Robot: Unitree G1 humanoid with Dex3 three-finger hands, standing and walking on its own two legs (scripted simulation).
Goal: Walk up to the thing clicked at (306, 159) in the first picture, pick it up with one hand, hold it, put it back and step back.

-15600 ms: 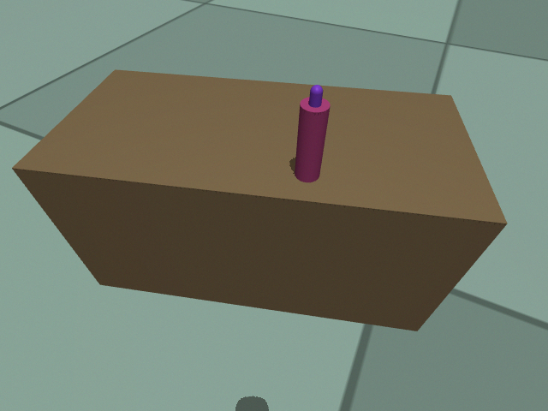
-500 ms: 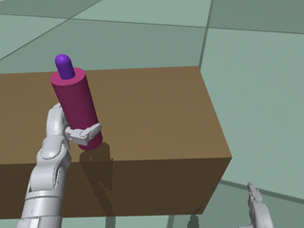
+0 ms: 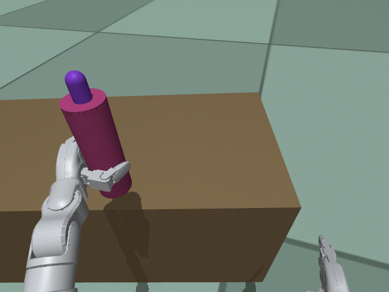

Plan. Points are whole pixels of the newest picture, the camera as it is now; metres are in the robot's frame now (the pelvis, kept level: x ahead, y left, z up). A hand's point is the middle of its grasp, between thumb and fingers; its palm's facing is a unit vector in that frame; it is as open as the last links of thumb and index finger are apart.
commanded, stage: hold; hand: left
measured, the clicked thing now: (98, 140) +0.34 +0.17 +0.20
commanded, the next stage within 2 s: none
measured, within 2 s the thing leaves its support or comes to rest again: neither
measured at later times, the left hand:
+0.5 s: hand (106, 158) +0.32 +0.17 +0.17, palm faces +0.15 -0.99 -0.03, open 9.7 cm
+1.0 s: hand (108, 159) +0.32 +0.16 +0.17, palm faces +0.15 -0.99 -0.04, open 9.7 cm
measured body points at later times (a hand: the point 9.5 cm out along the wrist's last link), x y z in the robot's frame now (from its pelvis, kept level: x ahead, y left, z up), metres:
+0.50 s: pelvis +0.01 +0.00 +0.01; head -0.02 -0.02 +0.45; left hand +0.31 +0.22 +0.18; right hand +0.18 -0.25 -0.06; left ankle +0.03 +0.12 -0.72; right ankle +0.00 -0.14 -0.72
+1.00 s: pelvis +0.00 +0.00 +0.01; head -0.02 -0.02 +0.46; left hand +0.31 +0.21 +0.17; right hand +0.18 -0.25 -0.06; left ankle +0.03 +0.12 -0.72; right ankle +0.00 -0.14 -0.72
